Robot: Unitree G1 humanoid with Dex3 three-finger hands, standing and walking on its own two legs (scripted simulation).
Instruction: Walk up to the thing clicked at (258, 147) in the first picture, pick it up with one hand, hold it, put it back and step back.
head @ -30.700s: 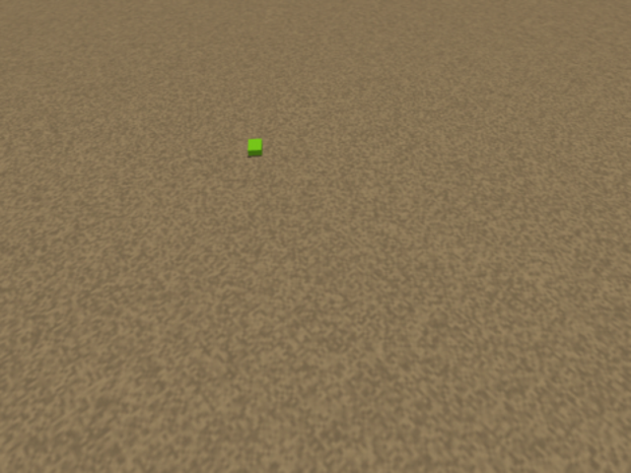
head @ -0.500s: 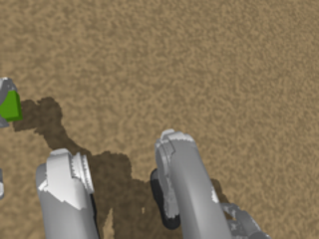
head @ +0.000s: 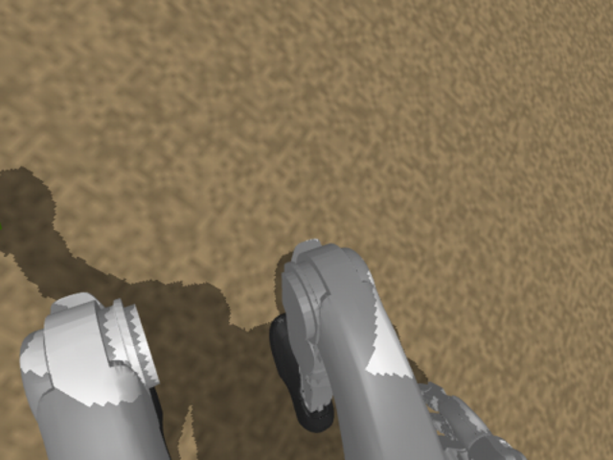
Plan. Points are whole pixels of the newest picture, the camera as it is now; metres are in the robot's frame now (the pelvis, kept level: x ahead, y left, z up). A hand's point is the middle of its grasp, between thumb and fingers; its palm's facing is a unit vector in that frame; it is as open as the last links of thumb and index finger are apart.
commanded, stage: rest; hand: left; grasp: from above
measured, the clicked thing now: out of the picture +0.43 +0.34 -0.25
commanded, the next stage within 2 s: open in 0.84 s
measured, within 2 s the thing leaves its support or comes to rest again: rests again in 0.56 s
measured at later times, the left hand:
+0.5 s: hand out of the picture +0.42 +0.33 -0.25, palm faces -0.46 -0.13 -0.88, open 9.7 cm
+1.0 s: hand out of the picture +0.43 +0.33 -0.25, palm faces -0.45 -0.13 -0.88, open 9.7 cm
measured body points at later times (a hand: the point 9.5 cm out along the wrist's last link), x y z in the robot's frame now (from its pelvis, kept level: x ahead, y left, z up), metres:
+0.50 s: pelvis +0.00 +0.00 -0.01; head +0.27 +0.12 +0.34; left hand +0.44 +0.33 -0.20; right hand +0.08 -0.26 -0.08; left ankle +0.06 +0.14 -0.27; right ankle +0.10 -0.12 -0.27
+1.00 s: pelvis +0.00 +0.01 -0.01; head +0.27 +0.13 +0.33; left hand +0.44 +0.33 -0.20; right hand +0.07 -0.25 -0.08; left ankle +0.06 +0.14 -0.27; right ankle +0.10 -0.12 -0.27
